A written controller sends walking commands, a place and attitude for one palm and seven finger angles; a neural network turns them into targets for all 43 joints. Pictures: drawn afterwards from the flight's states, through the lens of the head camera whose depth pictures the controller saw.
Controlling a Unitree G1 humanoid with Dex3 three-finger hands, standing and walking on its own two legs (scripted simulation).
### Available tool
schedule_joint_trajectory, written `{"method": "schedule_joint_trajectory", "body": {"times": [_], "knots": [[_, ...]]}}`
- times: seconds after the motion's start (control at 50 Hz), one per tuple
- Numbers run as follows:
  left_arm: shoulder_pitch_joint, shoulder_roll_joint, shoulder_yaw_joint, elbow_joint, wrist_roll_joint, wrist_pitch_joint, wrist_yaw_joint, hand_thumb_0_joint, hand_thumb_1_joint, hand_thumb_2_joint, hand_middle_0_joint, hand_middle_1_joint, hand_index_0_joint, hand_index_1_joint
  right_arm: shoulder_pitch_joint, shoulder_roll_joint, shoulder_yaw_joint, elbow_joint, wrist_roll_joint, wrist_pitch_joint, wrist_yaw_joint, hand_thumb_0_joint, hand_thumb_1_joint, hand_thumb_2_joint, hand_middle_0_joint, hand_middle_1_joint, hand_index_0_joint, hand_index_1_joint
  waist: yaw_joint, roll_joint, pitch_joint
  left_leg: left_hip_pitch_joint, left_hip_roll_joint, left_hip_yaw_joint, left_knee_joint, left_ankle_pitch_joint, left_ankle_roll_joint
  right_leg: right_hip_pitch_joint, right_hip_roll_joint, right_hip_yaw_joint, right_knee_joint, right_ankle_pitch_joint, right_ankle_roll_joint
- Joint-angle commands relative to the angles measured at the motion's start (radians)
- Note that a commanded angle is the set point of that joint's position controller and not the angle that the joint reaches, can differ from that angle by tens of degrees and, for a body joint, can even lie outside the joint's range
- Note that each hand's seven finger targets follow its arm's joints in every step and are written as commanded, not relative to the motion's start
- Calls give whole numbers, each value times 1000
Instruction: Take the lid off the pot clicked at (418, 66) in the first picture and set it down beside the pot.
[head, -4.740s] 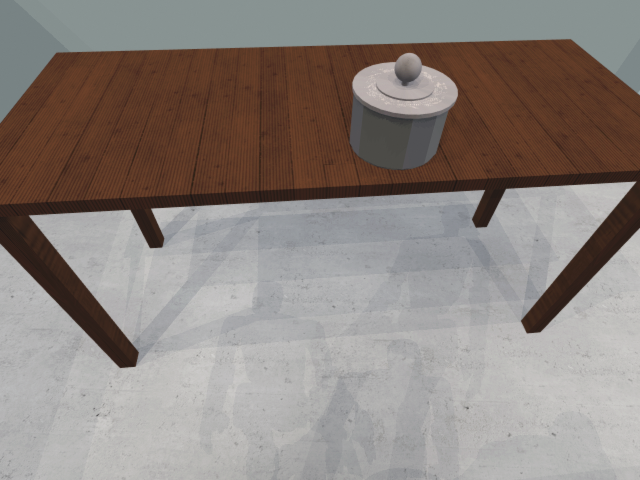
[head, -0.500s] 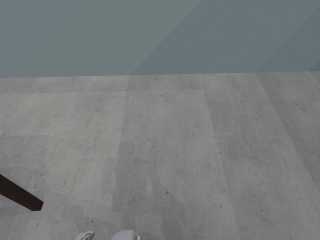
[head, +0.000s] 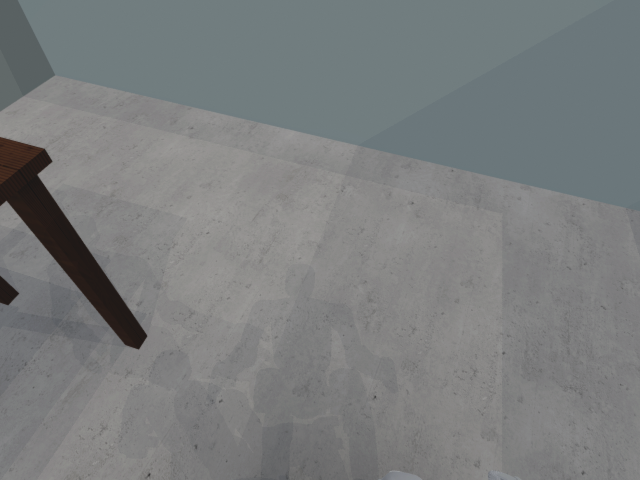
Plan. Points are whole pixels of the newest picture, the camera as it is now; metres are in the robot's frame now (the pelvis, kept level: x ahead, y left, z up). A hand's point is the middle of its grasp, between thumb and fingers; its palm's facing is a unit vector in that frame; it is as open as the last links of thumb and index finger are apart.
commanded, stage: turn to face it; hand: left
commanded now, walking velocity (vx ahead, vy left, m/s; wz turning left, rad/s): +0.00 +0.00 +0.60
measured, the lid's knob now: out of the picture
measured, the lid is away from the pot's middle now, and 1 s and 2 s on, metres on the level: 0.00 0.00 0.00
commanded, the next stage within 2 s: take the last steps up to it in 1.92 s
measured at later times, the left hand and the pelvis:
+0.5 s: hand out of the picture -0.02 +0.19 -0.18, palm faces +0.35 -0.91 -0.24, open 7.4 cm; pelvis -0.01 -0.01 -0.01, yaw +20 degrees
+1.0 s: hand out of the picture -0.05 +0.20 -0.14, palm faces +0.59 -0.73 -0.34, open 7.4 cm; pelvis +0.00 -0.04 +0.00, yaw +38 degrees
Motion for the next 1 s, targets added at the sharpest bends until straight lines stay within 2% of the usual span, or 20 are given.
{"method": "schedule_joint_trajectory", "body": {"times": [0.0, 0.1, 0.12, 0.14, 0.22, 0.34, 0.42, 0.44, 0.46, 0.48, 0.5, 0.54, 0.6, 0.74, 0.82, 0.84, 0.86, 0.88, 0.94, 0.98], "knots": [[-10, 73, 17, -91, -7, -28, 8, 0, 900, 900, -200, -300, -200, -300, 28, -227, -70, -58, -5, -12, -20, 0, -900, -900, 200, 300, 200, 300, -35, 159, -100, 113, 254, -379, -205, -130, 112, -2, 35, 10, -125, -44, -11], [142, 108, 30, -68, -11, -46, 19, 0, 900, 900, -200, -300, -200, -300, -41, -176, -67, -82, 7, 1, -17, 0, -900, -900, 200, 300, 200, 300, 46, 68, -119, -133, 125, -333, -50, -150, 11, 380, 18, 36, -585, 68, -57], [147, 196, 49, -80, 7, -53, 28, 0, 900, 900, -200, -300, -200, -300, -23, -95, -57, -96, 15, 4, -14, 0, -900, -900, 200, 300, 200, 300, 51, -202, -93, -335, -13, -152, 211, -326, -76, 453, -253, 343, -760, -133, -156], [79, 237, 43, -109, 4, -46, 28, 0, 900, 900, -200, -300, -200, -300, -33, -105, -58, -110, 2, 1, -11, 0, -900, -900, 200, 300, 200, 300, 42, -235, -51, -334, -32, -56, 460, -392, -107, 300, -427, 427, -807, -126, -241], [-51, 104, 14, -124, -1, -67, 27, 0, 900, 900, -200, -300, -200, -300, 24, -107, -54, -46, -4, 9, 10, 0, -900, -900, 200, 300, 200, 300, -30, -176, -24, -270, 56, -13, 686, -249, -116, 275, -238, 81, -630, 333, -209], [73, 166, 28, -76, 8, -57, 20, 0, 900, 900, -200, -300, -200, -300, -82, -66, -30, -74, 9, 3, 14, 0, -900, -900, 200, 300, 200, 300, 49, -217, -45, -133, 41, 103, 357, -299, -123, 363, -266, -13, -543, 576, -207], [59, 184, 38, -75, 3, -46, 15, 0, 900, 900, -200, -300, -200, -300, -24, -85, -29, -60, 10, -10, 9, 0, -900, -900, 200, 300, 200, 300, 21, -225, -95, 18, 20, 145, 103, -189, -106, 366, -258, -77, -433, 591, -156], [54, 174, 38, -73, -4, -42, 13, 0, 900, 900, -200, -300, -200, -300, 12, -111, -37, -53, 7, -15, 9, 0, -900, -900, 200, 300, 200, 300, -1, -179, -113, 123, 33, 123, -28, -85, -94, 312, -244, -112, -349, 532, -114], [62, 141, 35, -90, -11, -38, 8, 0, 900, 900, -200, -300, -200, -300, 73, -189, -58, -43, 1, -24, 5, 0, -900, -900, 200, 300, 200, 300, -37, 1, -167, 323, 155, -27, -97, 103, -42, 136, -197, -156, -171, 365, -56], [20, 70, 16, -140, -15, -39, 0, 0, 900, 900, -200, -300, -200, -300, 154, -308, -89, -36, -1, -28, -3, 0, -900, -900, 200, 300, 200, 300, -91, 328, -185, 452, 436, -399, -112, 524, 112, -151, -56, -165, 53, -259, 23], [-72, 85, 11, -172, -4, -35, 7, 0, 900, 900, -200, -300, -200, -300, 228, -319, -89, -4, 1, -20, -6, 0, -900, -900, 200, 300, 200, 300, -129, 225, -171, 391, 469, -382, -98, 519, 177, -167, -50, -61, 172, -300, 0], [-103, 80, 15, -143, -8, -33, 12, 0, 900, 900, -200, -300, -200, -300, 143, -260, -71, -18, -2, -27, -29, 0, -900, -900, 200, 300, 200, 300, -89, 286, -155, 297, 365, -353, -107, 375, 147, -185, -52, 20, 232, -177, -2], [-39, 79, 18, -92, -6, -26, 0, 0, 900, 900, -200, -300, -200, -300, 8, -214, -51, -56, -5, -28, -30, 0, -900, -900, 200, 300, 200, 300, -17, 155, -87, 166, 265, -246, -150, 238, 94, -90, -32, 5, 162, -40, 3], [-53, 81, 10, -113, -10, -28, 3, 0, 900, 900, -200, -300, -200, -300, 14, -237, -61, -55, -7, -13, -24, 0, -900, -900, 200, 300, 200, 300, -27, 151, -82, 117, 242, -354, -158, 74, 106, 40, 36, 0, -137, -48, -9], [63, 98, 19, -96, -15, -46, 11, 0, 900, 900, -200, -300, -200, -300, -44, -212, -62, -76, 3, -3, -21, 0, -900, -900, 200, 300, 200, 300, 33, 122, -101, -41, 167, -349, -35, 52, 46, 317, 58, -13, -468, 113, -27], [91, 165, 31, -99, -3, -58, 18, 0, 900, 900, -200, -300, -200, -300, -42, -164, -54, -86, 12, -2, -15, 0, -900, -900, 200, 300, 200, 300, 51, -51, -98, -177, 75, -267, 123, -94, -16, 420, -91, 149, -652, 46, -65], [86, 246, 45, -113, 8, -62, 22, 0, 900, 900, -200, -300, -200, -300, -31, -99, -43, -112, 11, -5, -12, 0, -900, -900, 200, 300, 200, 300, 53, -307, -81, -315, -64, -54, 390, -398, -101, 429, -366, 427, -744, 54, -186], [66, 220, 38, -121, -2, -61, 27, 0, 900, 900, -200, -300, -200, -300, -33, -161, -58, -99, -4, 2, -11, 0, -900, -900, 200, 300, 200, 300, 40, -216, -74, -278, 3, -110, 574, -405, -89, 309, -396, 396, -739, 34, -230], [-70, 124, 15, -144, -3, -64, 26, 0, 900, 900, -200, -300, -200, -300, 10, -136, -55, -53, -4, 14, 9, 0, -900, -900, 200, 300, 200, 300, -33, -163, -25, -247, 52, -55, 731, -260, -105, 242, -253, 134, -658, 232, -206], [-27, 112, 9, -135, 1, -71, 25, 0, 900, 900, -200, -300, -200, -300, -5, -107, -42, -52, -2, 12, 14, 0, -900, -900, 200, 300, 200, 300, -11, -174, -45, -235, 52, -2, 656, -259, -125, 326, -227, 41, -603, 451, -209]]}}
